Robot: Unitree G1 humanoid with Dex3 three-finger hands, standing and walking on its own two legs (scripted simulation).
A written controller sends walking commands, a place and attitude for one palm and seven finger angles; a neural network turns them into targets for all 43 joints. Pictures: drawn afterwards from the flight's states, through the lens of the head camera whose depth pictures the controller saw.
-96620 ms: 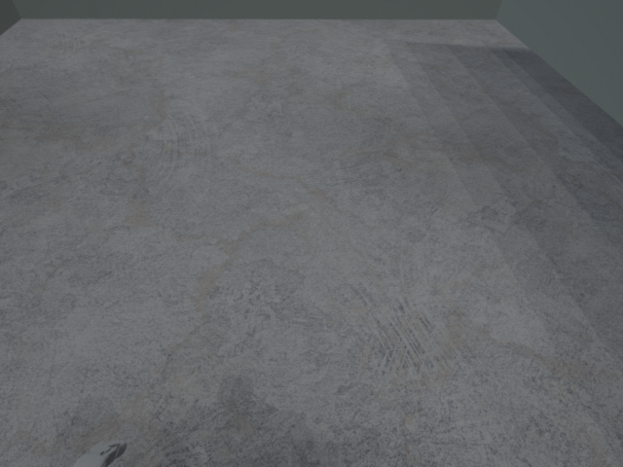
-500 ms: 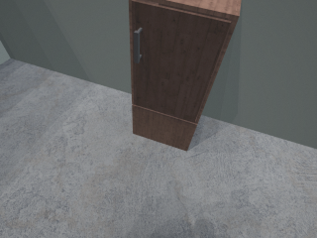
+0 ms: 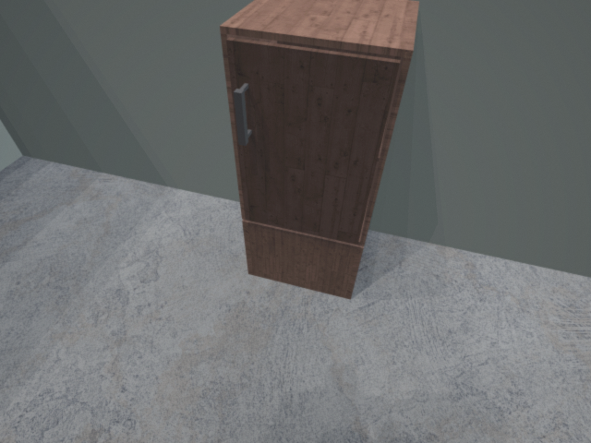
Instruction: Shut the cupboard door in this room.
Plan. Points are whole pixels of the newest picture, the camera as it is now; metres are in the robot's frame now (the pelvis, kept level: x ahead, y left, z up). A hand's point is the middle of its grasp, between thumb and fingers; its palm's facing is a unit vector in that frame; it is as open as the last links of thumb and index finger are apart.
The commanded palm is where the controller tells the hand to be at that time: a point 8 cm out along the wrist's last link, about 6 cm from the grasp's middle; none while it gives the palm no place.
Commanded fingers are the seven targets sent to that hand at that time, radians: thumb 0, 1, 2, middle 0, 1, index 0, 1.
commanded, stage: let the arm hang, fingers relaxed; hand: left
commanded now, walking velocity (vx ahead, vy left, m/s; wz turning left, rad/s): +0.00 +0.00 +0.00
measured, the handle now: (244, 114) +0.87 +0.17 +0.01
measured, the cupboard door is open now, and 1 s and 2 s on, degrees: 0 0 0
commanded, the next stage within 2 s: look to check the result in 0.14 s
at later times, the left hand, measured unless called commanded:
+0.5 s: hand out of the picture -0.04 +0.15 -0.18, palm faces +0.04 -0.98 -0.17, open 7.4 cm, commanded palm none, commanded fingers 0.00 0.90 0.90 -0.20 -0.30 -0.20 -0.30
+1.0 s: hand out of the picture +0.00 +0.15 -0.18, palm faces +0.03 -0.99 -0.17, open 7.3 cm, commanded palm none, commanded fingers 0.00 0.90 0.90 -0.20 -0.30 -0.20 -0.30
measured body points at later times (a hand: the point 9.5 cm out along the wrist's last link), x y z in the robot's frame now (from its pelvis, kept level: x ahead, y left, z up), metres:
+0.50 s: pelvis +0.02 +0.00 +0.00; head +0.02 +0.00 +0.45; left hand -0.04 +0.21 -0.16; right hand -0.01 -0.22 -0.16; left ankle +0.07 +0.08 -0.74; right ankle -0.03 -0.11 -0.74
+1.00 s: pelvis +0.03 -0.01 +0.00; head +0.04 -0.01 +0.45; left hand +0.00 +0.20 -0.16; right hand +0.02 -0.23 -0.16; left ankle +0.07 +0.08 -0.74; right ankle -0.03 -0.11 -0.74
